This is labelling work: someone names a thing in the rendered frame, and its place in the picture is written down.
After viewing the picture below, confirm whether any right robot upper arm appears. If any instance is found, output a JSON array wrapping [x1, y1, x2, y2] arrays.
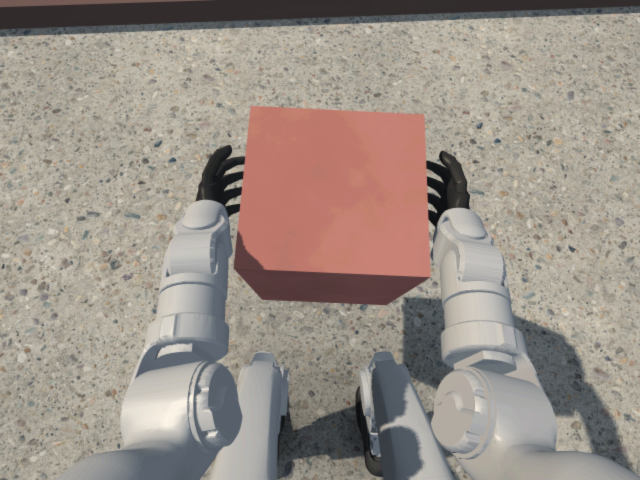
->
[[431, 367, 640, 480]]

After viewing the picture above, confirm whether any robot left foot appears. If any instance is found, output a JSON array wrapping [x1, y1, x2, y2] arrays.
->
[[277, 416, 285, 466]]

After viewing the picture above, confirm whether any robot right foot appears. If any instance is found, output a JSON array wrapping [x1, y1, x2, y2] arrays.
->
[[355, 386, 383, 477]]

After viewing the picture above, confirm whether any robot left hand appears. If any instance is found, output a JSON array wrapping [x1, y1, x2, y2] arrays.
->
[[195, 145, 245, 217]]

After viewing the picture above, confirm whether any left robot forearm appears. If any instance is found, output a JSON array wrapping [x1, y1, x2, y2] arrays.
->
[[120, 200, 233, 443]]

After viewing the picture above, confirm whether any robot foot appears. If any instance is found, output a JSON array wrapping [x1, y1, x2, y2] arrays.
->
[[277, 416, 285, 466], [355, 386, 383, 477]]

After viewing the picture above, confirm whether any left robot upper arm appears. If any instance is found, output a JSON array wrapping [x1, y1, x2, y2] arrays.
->
[[55, 360, 242, 480]]

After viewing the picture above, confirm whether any robot right hand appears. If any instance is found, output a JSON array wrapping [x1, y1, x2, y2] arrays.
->
[[426, 151, 470, 228]]

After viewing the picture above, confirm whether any carton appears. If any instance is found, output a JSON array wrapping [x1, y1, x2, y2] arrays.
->
[[234, 106, 431, 305]]

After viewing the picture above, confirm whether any right robot forearm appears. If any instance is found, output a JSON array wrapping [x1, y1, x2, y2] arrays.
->
[[430, 208, 557, 438]]

